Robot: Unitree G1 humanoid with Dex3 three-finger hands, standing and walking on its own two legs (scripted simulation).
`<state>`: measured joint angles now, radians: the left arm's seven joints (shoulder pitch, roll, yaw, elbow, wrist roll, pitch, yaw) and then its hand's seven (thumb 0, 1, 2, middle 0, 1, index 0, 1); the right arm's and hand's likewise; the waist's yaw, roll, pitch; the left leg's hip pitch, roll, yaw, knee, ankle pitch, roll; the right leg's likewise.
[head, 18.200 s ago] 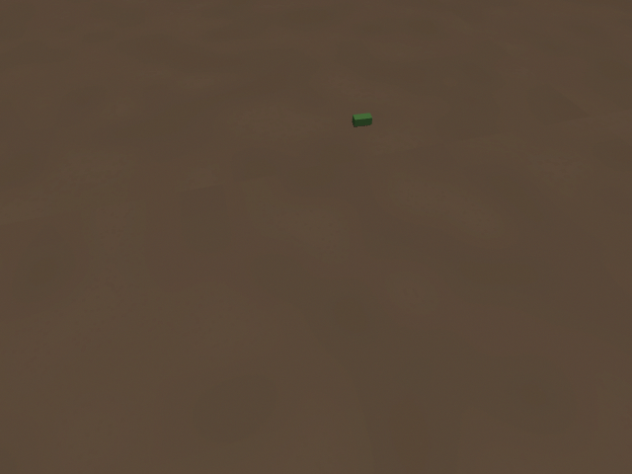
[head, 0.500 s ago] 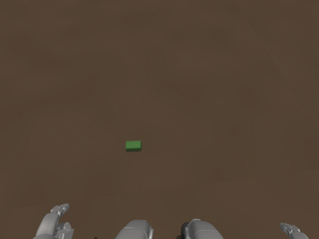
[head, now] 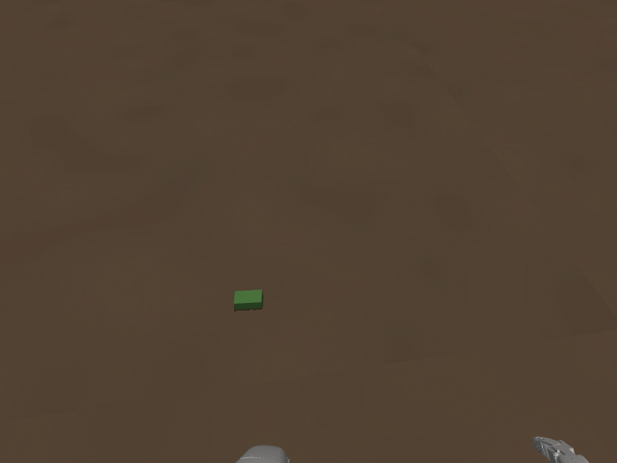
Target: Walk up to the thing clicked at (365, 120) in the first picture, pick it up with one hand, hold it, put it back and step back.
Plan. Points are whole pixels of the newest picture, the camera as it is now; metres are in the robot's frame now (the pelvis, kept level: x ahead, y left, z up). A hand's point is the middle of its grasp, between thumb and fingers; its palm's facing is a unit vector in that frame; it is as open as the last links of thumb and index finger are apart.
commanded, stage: walk up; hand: left
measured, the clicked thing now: (249, 299) +0.74 +0.31 -0.74
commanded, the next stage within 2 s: stand in 1.16 s
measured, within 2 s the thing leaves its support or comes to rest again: neither
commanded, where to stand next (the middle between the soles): +0.36 +0.04 m, yaw +4 degrees
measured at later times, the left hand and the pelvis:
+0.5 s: hand out of the picture +0.09 +0.30 -0.14, palm faces +0.02 -0.92 -0.39, open 7.4 cm; pelvis +0.03 +0.02 +0.00, yaw +1 degrees
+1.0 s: hand (143, 432) +0.17 +0.28 -0.14, palm faces +0.06 -0.95 -0.32, open 7.4 cm; pelvis +0.05 +0.03 +0.01, yaw +2 degrees
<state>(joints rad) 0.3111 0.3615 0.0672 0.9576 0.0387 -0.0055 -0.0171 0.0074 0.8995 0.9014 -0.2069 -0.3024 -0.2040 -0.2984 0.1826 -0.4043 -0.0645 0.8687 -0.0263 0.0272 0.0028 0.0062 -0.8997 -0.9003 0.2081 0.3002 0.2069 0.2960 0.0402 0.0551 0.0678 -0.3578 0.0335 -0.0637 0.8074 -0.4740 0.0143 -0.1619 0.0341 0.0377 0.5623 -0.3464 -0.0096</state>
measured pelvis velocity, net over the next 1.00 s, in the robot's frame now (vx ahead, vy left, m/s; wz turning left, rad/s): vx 0.05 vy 0.03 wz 0.03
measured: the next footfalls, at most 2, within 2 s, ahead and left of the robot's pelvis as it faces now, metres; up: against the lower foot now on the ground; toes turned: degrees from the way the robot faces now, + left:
left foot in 0.22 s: +0.08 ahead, +0.14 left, +0.00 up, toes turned +1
right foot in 0.50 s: +0.11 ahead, -0.10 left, +0.00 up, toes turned +1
